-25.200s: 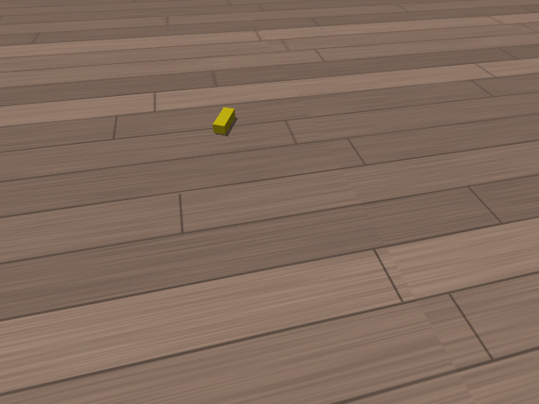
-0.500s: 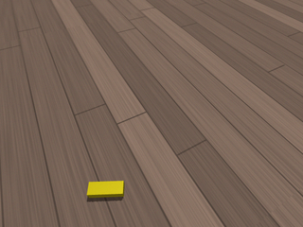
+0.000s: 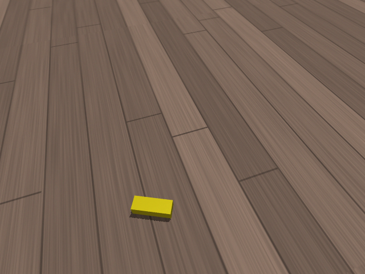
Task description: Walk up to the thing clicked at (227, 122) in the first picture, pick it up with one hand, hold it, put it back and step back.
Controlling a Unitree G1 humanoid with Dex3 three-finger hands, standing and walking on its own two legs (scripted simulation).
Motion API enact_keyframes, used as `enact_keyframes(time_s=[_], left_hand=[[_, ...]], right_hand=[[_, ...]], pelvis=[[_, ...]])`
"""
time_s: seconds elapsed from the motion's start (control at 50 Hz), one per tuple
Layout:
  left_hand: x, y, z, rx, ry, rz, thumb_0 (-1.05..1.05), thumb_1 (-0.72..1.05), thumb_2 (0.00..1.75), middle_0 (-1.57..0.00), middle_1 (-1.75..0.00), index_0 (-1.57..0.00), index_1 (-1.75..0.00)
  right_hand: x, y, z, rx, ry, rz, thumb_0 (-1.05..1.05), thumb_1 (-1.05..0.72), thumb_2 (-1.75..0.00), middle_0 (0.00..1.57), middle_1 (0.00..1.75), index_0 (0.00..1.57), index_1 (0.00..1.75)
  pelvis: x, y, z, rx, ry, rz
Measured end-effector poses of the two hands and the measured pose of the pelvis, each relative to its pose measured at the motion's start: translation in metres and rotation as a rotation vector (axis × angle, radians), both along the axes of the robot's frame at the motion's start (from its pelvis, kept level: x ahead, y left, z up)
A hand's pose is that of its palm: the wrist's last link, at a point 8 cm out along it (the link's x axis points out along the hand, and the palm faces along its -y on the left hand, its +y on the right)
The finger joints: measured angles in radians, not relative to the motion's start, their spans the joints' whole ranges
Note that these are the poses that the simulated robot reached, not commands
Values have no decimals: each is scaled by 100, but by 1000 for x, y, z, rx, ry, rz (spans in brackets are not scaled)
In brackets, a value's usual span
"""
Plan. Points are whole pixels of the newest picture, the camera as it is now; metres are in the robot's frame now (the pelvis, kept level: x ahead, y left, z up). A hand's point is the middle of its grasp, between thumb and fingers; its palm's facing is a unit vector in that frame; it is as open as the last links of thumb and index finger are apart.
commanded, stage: walk up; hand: left
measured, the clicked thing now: (152, 206) +0.55 +0.20 -0.72
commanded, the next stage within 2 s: none
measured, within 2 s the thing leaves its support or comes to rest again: neither
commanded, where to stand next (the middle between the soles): +0.17 -0.02 m, yaw -6 degrees
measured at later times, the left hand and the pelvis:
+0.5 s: hand out of the picture +0.12 +0.24 -0.13, palm faces -0.08 -0.92 -0.38, open 7.4 cm; pelvis +0.01 -0.01 +0.00, yaw -2 degrees
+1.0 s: hand out of the picture +0.13 +0.26 -0.14, palm faces -0.11 -0.94 -0.33, open 7.4 cm; pelvis +0.02 +0.02 +0.02, yaw -5 degrees
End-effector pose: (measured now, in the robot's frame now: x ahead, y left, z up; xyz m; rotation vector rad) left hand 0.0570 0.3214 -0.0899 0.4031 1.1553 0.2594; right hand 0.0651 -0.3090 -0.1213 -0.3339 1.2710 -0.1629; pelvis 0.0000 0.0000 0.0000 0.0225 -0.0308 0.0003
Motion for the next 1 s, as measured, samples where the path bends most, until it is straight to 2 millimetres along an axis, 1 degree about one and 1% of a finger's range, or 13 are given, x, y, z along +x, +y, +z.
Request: enact_keyframes(time_s=[0.04,0.08,0.14,0.2,0.26,0.32,0.42,0.5,0.58,0.66,0.72,0.82,1.0], left_hand=[[-8,7,-7,-12,25,8,1,90,90,-20,-30,-21,-30],[-12,8,-9,-28,57,18,1,90,90,-20,-30,-21,-30],[-7,5,-8,-57,51,15,1,90,90,-20,-30,-21,-30],[2,1,-8,-69,43,-8,1,90,90,-20,-30,-21,-30],[14,-8,-10,-62,39,-30,1,90,90,-20,-30,-21,-30],[25,-19,-14,-46,26,-38,1,90,90,-20,-30,-21,-30],[44,-38,-8,-61,-4,-65,1,90,90,-20,-30,-21,-30],[61,-39,-5,-68,-38,-99,1,90,90,-20,-30,-21,-30],[74,-26,-11,-71,-62,-110,1,90,90,-20,-30,-21,-30],[80,-15,-13,-81,-51,-98,1,90,90,-20,-30,-21,-30],[80,-7,-14,-80,-39,-94,1,90,90,-20,-30,-21,-30],[73,-3,-17,-72,-1,-102,1,90,90,-20,-30,-21,-30],[66,-18,-10,-110,21,-103,1,90,90,-20,-30,-21,-30]], right_hand=[[4,9,7,-3,-55,-1,1,-91,-90,20,30,21,30],[5,13,17,-4,-109,-9,1,-91,-90,20,30,21,30],[5,11,31,-23,-133,-13,1,-90,-90,20,30,21,30],[9,1,37,-45,-152,-17,1,-90,-90,20,30,21,30],[14,-12,33,-59,-159,-26,1,-90,-90,20,30,21,30],[22,-25,20,-57,-159,-55,1,-90,-90,20,30,21,30],[27,-20,9,-21,-128,-67,1,-91,-90,20,29,21,30],[18,-9,5,-2,-88,-58,1,-91,-90,20,29,21,30],[-3,3,3,-15,-38,-68,1,-91,-90,20,30,21,30],[-26,14,11,-24,1,-100,1,-91,-90,20,30,21,30],[-32,16,15,-33,11,-119,1,-90,-90,20,30,21,30],[-23,18,16,-37,-39,-140,1,-90,-90,20,30,21,30],[8,25,24,-1,-117,-105,1,-90,-90,20,30,21,30]], pelvis=[[0,4,0,30,-22,-28],[4,6,4,6,-23,-18],[10,5,11,-13,-26,-12],[15,2,11,-10,-28,-25],[19,-5,7,-6,-33,-34],[22,-12,-2,-28,-47,-44],[19,-14,2,-20,-35,-40],[14,-8,3,-21,-12,-37],[9,3,0,-19,-3,-39],[9,12,4,-17,-5,-54],[12,15,5,-27,-6,-63],[12,18,6,-33,-23,-82],[15,17,16,-20,-27,-92]])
